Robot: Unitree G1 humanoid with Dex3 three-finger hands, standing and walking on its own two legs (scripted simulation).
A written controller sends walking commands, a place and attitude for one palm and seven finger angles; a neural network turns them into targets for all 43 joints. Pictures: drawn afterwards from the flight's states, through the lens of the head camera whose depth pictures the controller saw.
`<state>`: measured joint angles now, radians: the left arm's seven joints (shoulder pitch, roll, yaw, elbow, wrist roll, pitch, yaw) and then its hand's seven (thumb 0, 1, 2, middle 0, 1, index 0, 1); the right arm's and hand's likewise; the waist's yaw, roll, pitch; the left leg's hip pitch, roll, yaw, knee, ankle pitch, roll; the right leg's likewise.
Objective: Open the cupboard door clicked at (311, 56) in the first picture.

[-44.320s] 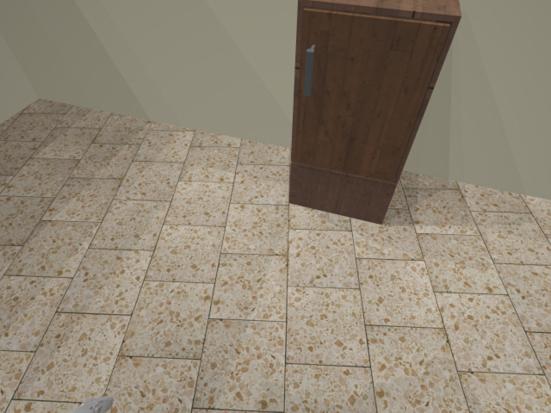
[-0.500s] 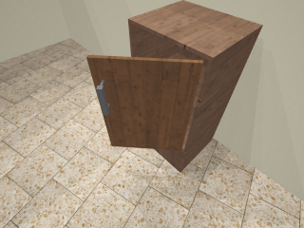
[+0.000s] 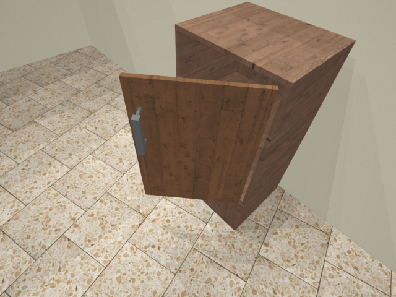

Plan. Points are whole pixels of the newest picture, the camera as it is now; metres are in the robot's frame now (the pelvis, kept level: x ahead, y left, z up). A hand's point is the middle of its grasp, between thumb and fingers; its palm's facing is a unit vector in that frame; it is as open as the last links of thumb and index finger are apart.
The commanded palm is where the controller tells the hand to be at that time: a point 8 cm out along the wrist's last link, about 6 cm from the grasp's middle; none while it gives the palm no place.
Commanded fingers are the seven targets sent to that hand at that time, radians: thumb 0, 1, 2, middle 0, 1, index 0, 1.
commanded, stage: come to a stop and stand still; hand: left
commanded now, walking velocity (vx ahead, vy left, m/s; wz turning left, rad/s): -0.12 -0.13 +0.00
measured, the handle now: (140, 131) +0.57 +0.21 -0.04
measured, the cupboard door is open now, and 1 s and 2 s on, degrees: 42 42 42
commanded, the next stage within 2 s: look again from close up in 1.42 s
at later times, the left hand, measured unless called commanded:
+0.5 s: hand out of the picture +0.04 +0.16 -0.17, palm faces +0.03 -0.97 -0.24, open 7.3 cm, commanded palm none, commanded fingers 0.00 0.90 0.90 -0.20 -0.30 -0.20 -0.30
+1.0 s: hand out of the picture -0.03 +0.18 -0.16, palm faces +0.04 -0.97 -0.25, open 7.4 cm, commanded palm none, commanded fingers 0.00 0.90 0.90 -0.20 -0.30 -0.20 -0.30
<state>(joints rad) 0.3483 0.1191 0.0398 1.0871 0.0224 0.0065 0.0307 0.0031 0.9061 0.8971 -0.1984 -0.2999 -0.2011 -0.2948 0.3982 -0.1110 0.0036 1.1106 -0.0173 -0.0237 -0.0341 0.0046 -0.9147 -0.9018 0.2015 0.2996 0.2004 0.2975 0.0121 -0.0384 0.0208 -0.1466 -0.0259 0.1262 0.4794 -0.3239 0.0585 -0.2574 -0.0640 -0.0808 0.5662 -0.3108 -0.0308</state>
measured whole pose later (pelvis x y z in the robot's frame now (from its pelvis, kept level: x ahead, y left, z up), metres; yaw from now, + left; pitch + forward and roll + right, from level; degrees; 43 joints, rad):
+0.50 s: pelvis -0.02 -0.03 -0.01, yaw +1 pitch -2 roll +0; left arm 0.28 0.18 0.02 0.95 0.02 0.00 0.03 0.01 0.91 0.90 -0.20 -0.30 -0.20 -0.29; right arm 0.28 -0.21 -0.05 1.01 -0.02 0.01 -0.04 0.02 -0.92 -0.90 0.21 0.30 0.20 0.30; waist -0.02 0.01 0.01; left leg -0.20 0.02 0.10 0.58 -0.34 0.02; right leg -0.27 -0.02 -0.10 0.58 -0.28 -0.04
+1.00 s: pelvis -0.05 -0.02 +0.01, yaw +1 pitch -2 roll +0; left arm 0.29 0.23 0.01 1.06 0.02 -0.01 0.02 0.00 0.90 0.90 -0.20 -0.30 -0.20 -0.30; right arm 0.30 -0.21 -0.01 1.10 -0.02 0.01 0.00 0.01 -0.91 -0.90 0.20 0.30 0.20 0.30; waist -0.01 0.00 0.00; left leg -0.18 0.01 0.10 0.44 -0.22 0.03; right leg -0.24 -0.02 -0.11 0.41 -0.13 -0.03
